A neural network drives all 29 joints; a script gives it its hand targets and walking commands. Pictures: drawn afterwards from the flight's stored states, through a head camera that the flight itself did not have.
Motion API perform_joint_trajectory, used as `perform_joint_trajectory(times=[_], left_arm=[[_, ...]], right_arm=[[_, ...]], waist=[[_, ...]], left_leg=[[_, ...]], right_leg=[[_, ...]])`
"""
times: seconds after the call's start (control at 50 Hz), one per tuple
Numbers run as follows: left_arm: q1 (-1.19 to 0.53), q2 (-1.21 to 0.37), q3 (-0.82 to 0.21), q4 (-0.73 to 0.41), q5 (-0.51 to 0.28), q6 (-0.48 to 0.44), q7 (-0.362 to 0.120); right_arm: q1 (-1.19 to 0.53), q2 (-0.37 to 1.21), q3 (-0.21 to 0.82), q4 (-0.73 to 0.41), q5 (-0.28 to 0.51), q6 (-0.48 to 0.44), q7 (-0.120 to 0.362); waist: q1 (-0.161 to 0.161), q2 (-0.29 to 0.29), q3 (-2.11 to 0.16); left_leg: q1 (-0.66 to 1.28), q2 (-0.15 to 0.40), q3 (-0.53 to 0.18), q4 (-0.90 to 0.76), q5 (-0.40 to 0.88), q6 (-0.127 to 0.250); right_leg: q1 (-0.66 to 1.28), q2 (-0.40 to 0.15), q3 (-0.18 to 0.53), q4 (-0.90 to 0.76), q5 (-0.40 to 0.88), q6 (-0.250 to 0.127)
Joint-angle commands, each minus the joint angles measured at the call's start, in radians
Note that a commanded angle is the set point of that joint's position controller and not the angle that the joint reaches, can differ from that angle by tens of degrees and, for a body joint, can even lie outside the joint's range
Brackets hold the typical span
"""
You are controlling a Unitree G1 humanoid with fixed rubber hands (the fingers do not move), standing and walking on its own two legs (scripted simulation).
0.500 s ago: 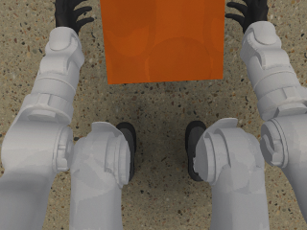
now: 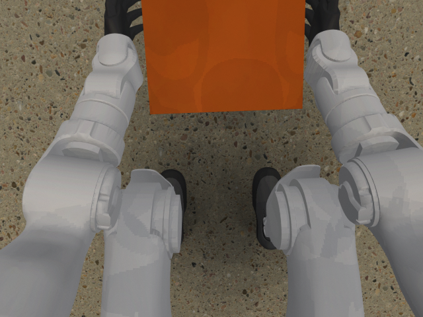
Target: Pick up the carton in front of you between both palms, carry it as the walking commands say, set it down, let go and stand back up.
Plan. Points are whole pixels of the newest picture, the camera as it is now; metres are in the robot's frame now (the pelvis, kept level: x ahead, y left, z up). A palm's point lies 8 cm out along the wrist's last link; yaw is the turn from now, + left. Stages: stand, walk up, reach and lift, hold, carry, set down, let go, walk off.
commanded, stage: reach and lift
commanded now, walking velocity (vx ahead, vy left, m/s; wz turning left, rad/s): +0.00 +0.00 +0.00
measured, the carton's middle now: (220, 53) +0.50 +0.00 -0.25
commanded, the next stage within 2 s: none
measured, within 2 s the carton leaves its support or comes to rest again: leaves its support in 0.16 s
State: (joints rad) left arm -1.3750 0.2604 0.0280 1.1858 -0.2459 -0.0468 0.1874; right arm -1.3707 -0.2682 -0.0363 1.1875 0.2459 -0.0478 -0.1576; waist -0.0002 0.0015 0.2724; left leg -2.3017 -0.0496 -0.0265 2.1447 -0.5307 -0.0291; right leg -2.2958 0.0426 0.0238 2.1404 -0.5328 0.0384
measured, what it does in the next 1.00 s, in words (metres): rises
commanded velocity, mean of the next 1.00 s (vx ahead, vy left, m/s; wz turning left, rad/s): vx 0.00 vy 0.00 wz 0.00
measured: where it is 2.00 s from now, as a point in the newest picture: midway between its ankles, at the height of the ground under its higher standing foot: (219, 222)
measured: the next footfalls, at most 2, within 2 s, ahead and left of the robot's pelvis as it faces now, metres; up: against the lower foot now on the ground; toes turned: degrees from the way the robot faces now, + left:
none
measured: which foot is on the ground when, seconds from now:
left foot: down 0.00-1.00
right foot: down 0.00-1.00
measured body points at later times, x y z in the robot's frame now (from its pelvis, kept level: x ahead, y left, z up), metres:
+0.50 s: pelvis +0.00 +0.00 +0.04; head +0.27 +0.00 +0.40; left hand +0.51 +0.15 -0.05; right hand +0.51 -0.15 -0.05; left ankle +0.12 +0.12 -0.34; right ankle +0.12 -0.13 -0.34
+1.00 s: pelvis +0.03 +0.00 +0.17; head +0.24 +0.00 +0.57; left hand +0.48 +0.15 +0.11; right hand +0.48 -0.15 +0.11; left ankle +0.12 +0.12 -0.34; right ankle +0.12 -0.13 -0.34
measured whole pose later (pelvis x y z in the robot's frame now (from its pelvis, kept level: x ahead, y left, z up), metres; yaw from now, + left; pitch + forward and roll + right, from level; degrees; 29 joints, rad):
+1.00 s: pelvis +0.03 +0.00 +0.17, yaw +0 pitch +38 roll +0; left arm -0.80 -0.03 0.37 0.66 0.12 0.30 0.09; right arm -0.79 0.03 -0.37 0.65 -0.12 0.30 -0.08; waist 0.00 0.00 -0.21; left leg -1.77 -0.12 -0.09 1.62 -0.52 -0.05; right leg -1.76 0.12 0.09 1.62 -0.52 0.05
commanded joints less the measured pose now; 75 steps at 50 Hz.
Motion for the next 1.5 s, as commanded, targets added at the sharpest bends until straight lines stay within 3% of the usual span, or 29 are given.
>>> perform_joint_trajectory(times=[0.0, 0.1, 0.22, 0.32, 0.36, 0.44, 0.5, 0.58, 0.68, 0.8, 0.94, 1.24, 1.48], left_arm=[[-0.498, -0.651, -0.163, -0.148, 0.045, 0.015, -0.177], [-0.557, -0.877, -0.154, -0.227, 0.051, 0.058, -0.244], [-0.561, -1.069, -0.291, -0.467, -0.031, 0.104, -0.241], [-0.468, -1.155, -0.31, -0.637, 0.023, 0.181, -0.246], [-0.422, -1.184, -0.287, -0.619, 0.066, 0.219, -0.261], [-0.328, -1.23, -0.156, -0.453, 0.189, 0.285, -0.295], [-0.294, -1.252, -0.069, -0.388, 0.266, 0.307, -0.314], [-0.274, -1.264, -0.026, -0.37, 0.31, 0.311, -0.327], [-0.238, -1.292, -0.054, -0.402, 0.312, 0.317, -0.337], [-0.164, -1.347, -0.159, -0.478, 0.267, 0.333, -0.344], [-0.047, -1.382, -0.249, -0.527, 0.228, 0.346, -0.347], [0.236, -1.4, -0.236, -0.494, 0.275, 0.315, -0.349], [0.461, -1.397, -0.269, -0.541, 0.305, 0.303, -0.352]], right_arm=[[-0.495, 0.664, 0.165, -0.155, -0.044, 0.019, 0.155], [-0.561, 0.882, 0.173, -0.244, -0.06, 0.063, 0.218], [-0.57, 1.062, 0.3, -0.506, 0.016, 0.106, 0.21], [-0.477, 1.142, 0.319, -0.664, -0.027, 0.185, 0.216], [-0.432, 1.174, 0.293, -0.644, -0.071, 0.223, 0.231], [-0.335, 1.228, 0.165, -0.476, -0.193, 0.286, 0.268], [-0.31, 1.238, 0.079, -0.41, -0.265, 0.309, 0.29], [-0.291, 1.258, 0.037, -0.391, -0.305, 0.314, 0.303], [-0.245, 1.29, 0.063, -0.415, -0.309, 0.321, 0.313], [-0.175, 1.345, 0.169, -0.495, -0.267, 0.335, 0.32], [-0.064, 1.379, 0.263, -0.552, -0.23, 0.346, 0.32], [0.223, 1.391, 0.241, -0.52, -0.282, 0.316, 0.321], [0.445, 1.391, 0.28, -0.558, -0.308, 0.302, 0.326]], waist=[[-0.004, 0.016, -1.062], [0.0, -0.006, -1.155], [-0.012, -0.007, -1.599], [-0.007, 0.009, -1.677], [-0.006, 0.008, -1.569], [0.001, 0.0, -1.261], [-0.002, 0.001, -1.216], [-0.001, 0.003, -1.258], [-0.001, 0.004, -1.336], [-0.002, 0.003, -1.431], [-0.001, -0.002, -1.402], [-0.001, 0.002, -1.141], [0.002, 0.0, -0.99]], left_leg=[[0.522, -0.064, 0.043, -0.136, 0.201, 0.008], [0.554, -0.093, 0.077, -0.116, 0.24, 0.015], [0.794, -0.116, 0.113, -0.097, 0.425, 0.0], [0.841, -0.132, 0.127, -0.173, 0.347, -0.004], [0.774, -0.134, 0.125, -0.22, 0.249, -0.002], [0.629, -0.129, 0.112, -0.321, 0.048, 0.008], [0.628, -0.132, 0.103, -0.389, 0.026, 0.013], [0.684, -0.136, 0.101, -0.456, 0.054, 0.013], [0.783, -0.137, 0.1, -0.531, 0.093, 0.008], [0.931, -0.136, 0.089, -0.61, 0.168, -0.001], [1.071, -0.135, 0.069, -0.712, 0.213, -0.008], [1.361, -0.11, 0.002, -1.013, 0.266, 0.003], [1.671, -0.079, -0.048, -1.279, 0.407, 0.016]], right_leg=[[0.499, 0.06, -0.042, -0.136, 0.215, -0.019], [0.543, 0.091, -0.077, -0.109, 0.245, -0.017], [0.787, 0.112, -0.112, -0.097, 0.429, -0.003], [0.831, 0.134, -0.123, -0.163, 0.359, -0.007], [0.776, 0.136, -0.121, -0.212, 0.266, -0.009], [0.625, 0.132, -0.112, -0.318, 0.054, -0.018], [0.625, 0.134, -0.106, -0.384, 0.03, -0.024], [0.683, 0.137, -0.1, -0.453, 0.063, -0.024], [0.778, 0.138, -0.093, -0.528, 0.102, -0.018], [0.913, 0.14, -0.088, -0.606, 0.17, -0.007], [1.053, 0.138, -0.071, -0.71, 0.217, -0.002], [1.345, 0.119, 0.002, -1.011, 0.269, -0.018], [1.651, 0.087, 0.055, -1.274, 0.407, -0.029]])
